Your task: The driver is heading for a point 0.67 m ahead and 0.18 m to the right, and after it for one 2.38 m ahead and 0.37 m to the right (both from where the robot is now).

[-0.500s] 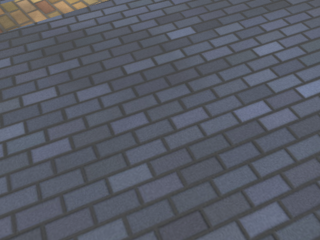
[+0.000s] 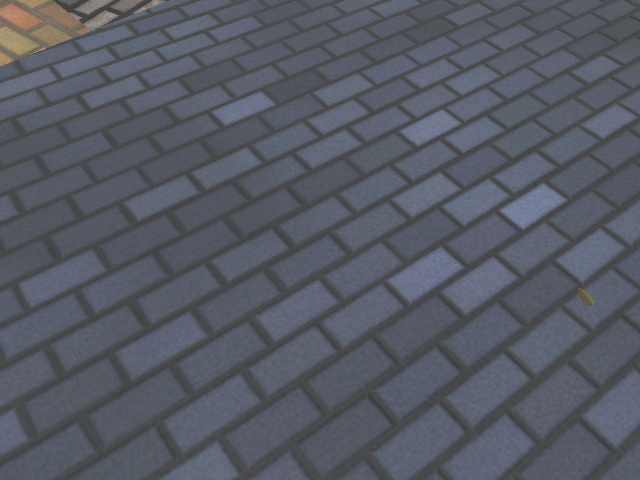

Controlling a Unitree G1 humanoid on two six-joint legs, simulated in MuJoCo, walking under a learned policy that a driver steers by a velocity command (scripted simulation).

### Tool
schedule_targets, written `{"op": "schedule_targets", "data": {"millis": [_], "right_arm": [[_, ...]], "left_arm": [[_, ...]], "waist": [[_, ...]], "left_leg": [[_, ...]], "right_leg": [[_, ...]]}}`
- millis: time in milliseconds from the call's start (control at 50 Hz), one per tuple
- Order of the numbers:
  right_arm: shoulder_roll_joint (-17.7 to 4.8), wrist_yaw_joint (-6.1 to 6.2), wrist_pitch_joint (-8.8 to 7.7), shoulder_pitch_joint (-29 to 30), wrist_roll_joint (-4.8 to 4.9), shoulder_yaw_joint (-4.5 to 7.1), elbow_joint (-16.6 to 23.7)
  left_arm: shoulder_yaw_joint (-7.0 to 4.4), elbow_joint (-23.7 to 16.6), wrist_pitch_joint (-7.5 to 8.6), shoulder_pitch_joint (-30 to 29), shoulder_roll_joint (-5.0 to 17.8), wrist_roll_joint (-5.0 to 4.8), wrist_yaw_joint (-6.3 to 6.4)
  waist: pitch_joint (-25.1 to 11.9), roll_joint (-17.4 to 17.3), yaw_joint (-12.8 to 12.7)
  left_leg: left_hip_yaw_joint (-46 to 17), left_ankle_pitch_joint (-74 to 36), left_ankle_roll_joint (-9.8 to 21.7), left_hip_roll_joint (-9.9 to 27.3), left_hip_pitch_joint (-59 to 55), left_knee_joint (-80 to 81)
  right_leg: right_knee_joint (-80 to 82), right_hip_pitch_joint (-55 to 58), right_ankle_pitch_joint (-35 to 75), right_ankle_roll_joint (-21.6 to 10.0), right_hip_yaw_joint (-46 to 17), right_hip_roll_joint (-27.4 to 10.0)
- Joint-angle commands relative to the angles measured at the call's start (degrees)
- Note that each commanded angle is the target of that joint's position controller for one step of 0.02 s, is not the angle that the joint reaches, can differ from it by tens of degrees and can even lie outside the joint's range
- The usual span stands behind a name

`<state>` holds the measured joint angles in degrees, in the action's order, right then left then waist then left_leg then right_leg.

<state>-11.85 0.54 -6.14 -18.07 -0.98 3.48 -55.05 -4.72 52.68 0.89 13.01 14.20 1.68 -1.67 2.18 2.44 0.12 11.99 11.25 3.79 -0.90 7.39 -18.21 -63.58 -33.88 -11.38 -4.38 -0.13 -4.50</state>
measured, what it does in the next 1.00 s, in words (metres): walks ahead, turning right: right foot, then left foot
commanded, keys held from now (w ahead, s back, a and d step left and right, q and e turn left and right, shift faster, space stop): w+e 0.56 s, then w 0.26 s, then q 0.18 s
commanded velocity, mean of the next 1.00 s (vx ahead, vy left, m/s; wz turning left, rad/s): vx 0.47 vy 0.00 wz -0.40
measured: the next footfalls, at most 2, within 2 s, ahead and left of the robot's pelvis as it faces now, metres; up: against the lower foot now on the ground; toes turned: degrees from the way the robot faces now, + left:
right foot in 0.30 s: +0.29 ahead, -0.12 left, +0.00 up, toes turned -17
left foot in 0.86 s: +0.66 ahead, -0.10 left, +0.00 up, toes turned -23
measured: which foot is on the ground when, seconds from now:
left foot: down 0.00-0.32, up 0.34-0.84, down 0.86-1.00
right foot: up 0.00-0.28, down 0.30-0.86, up 0.88-1.00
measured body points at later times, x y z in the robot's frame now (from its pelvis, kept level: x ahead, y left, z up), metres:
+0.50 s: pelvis +0.25 -0.07 -0.01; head +0.28 -0.09 +0.44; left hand +0.39 +0.18 -0.14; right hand +0.28 -0.35 -0.13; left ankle +0.29 +0.09 -0.66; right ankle +0.25 -0.11 -0.75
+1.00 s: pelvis +0.52 -0.12 -0.01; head +0.56 -0.12 +0.44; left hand +0.67 +0.11 -0.15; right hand +0.53 -0.40 -0.13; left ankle +0.62 -0.08 -0.75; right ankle +0.36 -0.16 -0.65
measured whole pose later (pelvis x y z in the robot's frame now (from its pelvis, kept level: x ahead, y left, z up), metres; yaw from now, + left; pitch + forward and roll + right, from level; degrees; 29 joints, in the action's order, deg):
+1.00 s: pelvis +0.52 -0.12 -0.01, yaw -23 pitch +0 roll +0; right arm -14.5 -1.0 -3.5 -10.9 -0.2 2.3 -47.2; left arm -2.4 50.9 3.3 17.1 15.0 1.7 0.7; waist 4.9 1.2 -1.1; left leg 2.5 7.0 4.7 -3.7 19.2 -26.2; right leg -67.5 -18.1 -22.7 -2.3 -2.2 4.4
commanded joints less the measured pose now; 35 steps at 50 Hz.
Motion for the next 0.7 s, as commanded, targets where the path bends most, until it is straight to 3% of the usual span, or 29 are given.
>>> {"op": "schedule_targets", "data": {"millis": [20,120,200,260,280,300,320,340,360,380,400,420,440,480,560,700], "right_arm": [[-4.57,0.13,-1.15,-2.24,-0.02,0.57,1.88],[-6.04,0.53,-0.92,-5.38,-0.02,0.65,1.0],[-7.49,1.16,0.26,-8.21,-0.23,1.0,-0.14],[-10.14,1.5,1.56,-7.4,-0.35,1.67,-0.05],[-11.01,1.36,2.2,-6.94,-0.31,1.91,0.28],[-11.17,1.02,2.66,-5.88,-0.06,1.93,1.04],[-8.26,0.76,2.66,-6.02,-0.19,1.28,3.08],[-4.77,-0.48,2.04,-5.2,0.75,0.84,8.24],[-8.65,-0.7,1.35,2.95,0.03,1.33,9.65],[-7.58,-0.96,0.54,4.36,0.79,0.94,10.41],[-7.42,-0.75,0.25,2.65,0.73,0.92,9.22],[-7.27,-0.63,1.17,1.93,-0.39,1.02,8.72],[-6.6,-0.69,2.3,-0.35,-1.37,0.79,8.58],[-6.31,-1.07,3.96,0.53,-1.99,0.8,9.21],[-6.4,-1.57,4.83,9.54,-1.68,0.56,12.68],[-5.77,-2.46,4.21,20.52,-1.14,-0.65,16.42]], "left_arm": [[0.46,-3.38,-0.49,-0.8,-0.48,0.08,-0.99],[1.58,-7.37,-0.23,-11.19,-1.05,0.17,-1.99],[1.55,-9.52,-0.1,-14.91,-0.1,0.55,-2.29],[0.6,-8.45,-0.13,-9.03,1.73,0.74,-1.57],[-0.09,-7.01,0.19,-3.6,2.85,0.7,-1.21],[-1.17,-4.31,0.77,4.86,4.66,1.13,-0.48],[-2.84,-3.11,1.13,10.39,10.09,1.63,0.35],[-3.94,-4.89,0.54,7.94,15.85,0.54,0.54],[-3.55,-4.74,-0.3,8.86,14.09,-0.37,0.96],[-2.81,-4.39,-0.23,5.93,11.62,-0.8,1.39],[-2.08,-4.4,0.25,3.36,8.82,-0.97,1.43],[-1.53,-4.82,0.72,0.99,7.24,-1.56,1.59],[-1.19,-5.16,1.4,0.45,6.81,-1.73,1.71],[-0.98,-4.59,2.67,2.36,6.93,-2.21,1.59],[-1.28,-4.02,2.95,7.9,8.97,-1.83,1.45],[-0.14,-2.16,3.29,15.25,7.52,-1.39,2.04]], "waist": [[1.41,-6.42,-0.9],[3.46,-6.46,1.25],[3.76,-6.73,1.86],[-0.48,-8.83,-1.26],[-3.71,-8.85,-3.35],[-8.27,-6.33,-7.34],[-13.47,0.41,-8.73],[-16.44,11.85,-4.81],[-12.02,0.15,-7.06],[-6.01,-1.12,-4.92],[-2.38,-4.91,-1.93],[-1.58,-6.1,0.17],[-2.37,-3.05,1.49],[-2.31,-2.9,2.0],[-0.42,-1.17,-0.78],[0.79,1.02,-5.16]], "left_leg": [[-7.48,-14.17,3.68,15.57,-1.14,10.35],[-1.3,-20.51,3.11,15.48,-4.47,9.9],[1.93,-31.19,2.95,17.26,-11.86,5.76],[4.29,-54.21,2.46,17.63,-15.03,-7.15],[4.34,-54.76,2.37,17.69,-14.3,-15.97],[5.25,-46.61,0.86,16.74,-8.42,-29.23],[4.56,-17.72,-0.95,14.21,6.18,-46.4],[-2.33,21.39,-4.52,0.28,30.63,-65.93],[-11.91,16.17,-3.99,3.3,37.36,-65.69],[-12.55,10.21,-3.47,5.74,37.46,-61.69],[-12.76,7.46,-3.5,7.62,33.43,-55.72],[-13.14,6.56,-3.82,8.63,29.63,-52.39],[-13.26,6.51,-4.67,8.89,25.93,-50.41],[-12.68,6.38,-6.06,8.65,25.42,-47.34],[-11.54,-1.7,-7.39,7.98,31.54,-38.36],[-10.01,-11.62,-5.08,5.41,33.99,-22.8]], "right_leg": [[2.94,-5.85,6.5,0.79,-0.26,-1.91],[19.35,-3.57,12.05,0.46,4.67,-0.42],[25.73,-1.44,6.24,-2.25,7.97,1.73],[27.68,7.64,-2.67,-5.63,10.72,7.2],[29.74,13.54,-4.29,-6.98,10.58,9.13],[35.15,25.43,-1.98,-8.72,8.75,10.09],[36.66,39.46,-7.03,-11.84,-7.27,-1.95],[45.49,52.15,-6.22,-21.33,-40.55,-15.57],[48.69,49.2,-2.79,-19.4,-36.46,-14.65],[48.85,42.6,2.52,-17.45,-28.64,-13.41],[49.52,35.42,11.09,-14.84,-23.19,-10.49],[50.18,31.26,14.94,-12.45,-18.16,-6.93],[50.34,28.09,19.95,-12.87,-16.37,-6.13],[50.69,26.44,23.81,-12.8,-14.28,-3.89],[52.19,27.55,22.2,-10.69,-14.48,-1.96],[51.2,37.12,28.87,-7.17,-13.22,-2.36]]}}
Velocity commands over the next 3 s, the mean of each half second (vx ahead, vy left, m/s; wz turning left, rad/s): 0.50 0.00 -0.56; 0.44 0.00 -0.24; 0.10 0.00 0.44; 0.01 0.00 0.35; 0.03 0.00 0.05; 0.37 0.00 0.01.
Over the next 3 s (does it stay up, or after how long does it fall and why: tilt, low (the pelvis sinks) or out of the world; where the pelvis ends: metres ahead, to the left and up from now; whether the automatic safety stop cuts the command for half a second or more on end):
stays up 0.70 -0.13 -0.01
